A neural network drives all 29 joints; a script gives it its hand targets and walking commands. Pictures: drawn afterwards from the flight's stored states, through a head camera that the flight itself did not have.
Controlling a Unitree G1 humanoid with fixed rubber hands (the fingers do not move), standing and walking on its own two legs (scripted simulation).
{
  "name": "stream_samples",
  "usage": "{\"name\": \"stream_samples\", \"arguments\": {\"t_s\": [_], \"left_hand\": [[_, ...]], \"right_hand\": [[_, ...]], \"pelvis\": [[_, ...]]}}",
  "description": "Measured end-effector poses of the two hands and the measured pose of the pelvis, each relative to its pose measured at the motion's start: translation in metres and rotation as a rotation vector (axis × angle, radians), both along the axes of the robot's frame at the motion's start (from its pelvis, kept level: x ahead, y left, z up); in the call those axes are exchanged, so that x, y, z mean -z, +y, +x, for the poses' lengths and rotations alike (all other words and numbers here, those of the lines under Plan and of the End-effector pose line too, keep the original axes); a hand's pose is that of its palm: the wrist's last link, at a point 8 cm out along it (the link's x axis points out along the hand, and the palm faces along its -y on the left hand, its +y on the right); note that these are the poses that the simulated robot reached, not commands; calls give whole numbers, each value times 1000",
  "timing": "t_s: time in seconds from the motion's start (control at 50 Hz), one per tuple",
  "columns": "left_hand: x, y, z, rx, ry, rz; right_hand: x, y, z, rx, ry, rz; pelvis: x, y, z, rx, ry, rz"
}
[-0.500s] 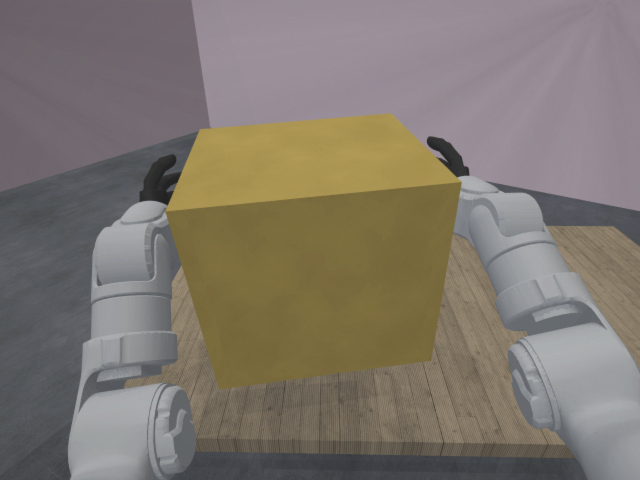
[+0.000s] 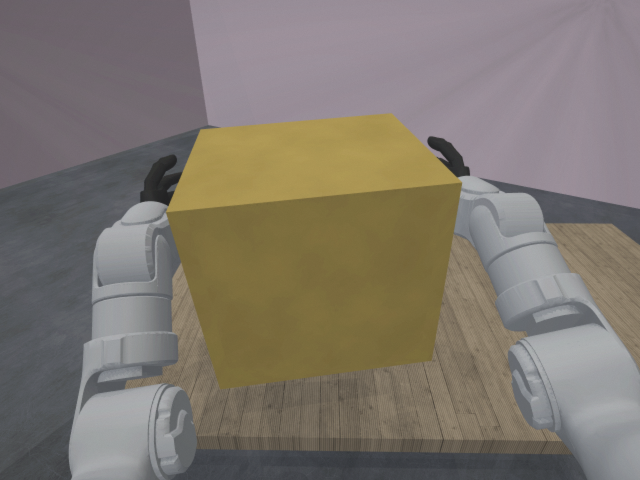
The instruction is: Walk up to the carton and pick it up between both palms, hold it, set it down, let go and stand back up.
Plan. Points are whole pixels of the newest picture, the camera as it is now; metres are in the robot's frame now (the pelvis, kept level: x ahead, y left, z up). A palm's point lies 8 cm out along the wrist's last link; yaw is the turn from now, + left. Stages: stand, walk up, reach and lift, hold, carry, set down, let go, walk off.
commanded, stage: hold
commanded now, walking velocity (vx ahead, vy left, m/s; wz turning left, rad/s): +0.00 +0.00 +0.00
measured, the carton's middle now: (312, 241) +0.37 +0.00 +0.22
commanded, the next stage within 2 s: none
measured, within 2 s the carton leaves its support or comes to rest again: neither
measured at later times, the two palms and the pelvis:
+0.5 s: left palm (158, 213) +0.36 +0.18 +0.27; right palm (452, 190) +0.37 -0.17 +0.28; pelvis +0.00 +0.00 +0.00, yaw +0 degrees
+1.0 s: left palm (160, 213) +0.35 +0.18 +0.27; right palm (454, 190) +0.37 -0.17 +0.28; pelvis +0.00 +0.00 +0.00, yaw +0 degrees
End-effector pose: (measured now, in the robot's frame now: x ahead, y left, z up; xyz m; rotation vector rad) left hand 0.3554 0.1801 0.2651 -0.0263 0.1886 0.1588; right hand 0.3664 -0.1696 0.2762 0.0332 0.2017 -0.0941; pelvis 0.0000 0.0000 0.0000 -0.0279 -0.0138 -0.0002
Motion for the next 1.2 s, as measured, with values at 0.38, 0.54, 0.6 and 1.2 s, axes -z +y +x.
{"name": "stream_samples", "arguments": {"t_s": [0.38,0.54,0.6,1.2], "left_hand": [[-5,0,2,4,-2,-10],[-3,0,1,2,1,4],[-2,-1,1,2,2,2],[-6,-2,1,-1,-5,-7]], "right_hand": [[-4,0,0,9,0,7],[-2,0,0,6,3,14],[0,-1,0,6,4,10],[-2,-2,-1,5,0,9]], "pelvis": [[0,1,-2,7,8,1],[0,2,-1,1,1,0],[0,2,-1,2,1,0],[0,0,0,5,0,2]]}}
